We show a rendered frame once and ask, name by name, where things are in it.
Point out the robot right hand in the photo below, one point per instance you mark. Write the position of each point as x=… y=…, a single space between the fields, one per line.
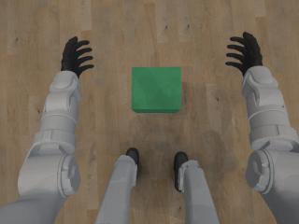
x=251 y=53

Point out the left robot foot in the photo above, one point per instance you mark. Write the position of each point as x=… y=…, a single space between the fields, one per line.
x=133 y=153

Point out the right robot upper arm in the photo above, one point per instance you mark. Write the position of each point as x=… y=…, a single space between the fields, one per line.
x=275 y=175

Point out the robot right shin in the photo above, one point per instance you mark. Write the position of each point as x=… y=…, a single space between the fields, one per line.
x=191 y=163

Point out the carton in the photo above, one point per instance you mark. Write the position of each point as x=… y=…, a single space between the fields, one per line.
x=156 y=89

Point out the robot left hand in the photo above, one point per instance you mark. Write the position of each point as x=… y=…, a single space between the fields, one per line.
x=70 y=61

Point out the robot right forearm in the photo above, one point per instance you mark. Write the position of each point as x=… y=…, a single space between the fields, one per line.
x=269 y=123

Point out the left robot upper arm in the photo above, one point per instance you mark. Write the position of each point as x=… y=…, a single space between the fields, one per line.
x=45 y=183

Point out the robot left forearm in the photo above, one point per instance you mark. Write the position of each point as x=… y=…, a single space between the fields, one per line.
x=59 y=118

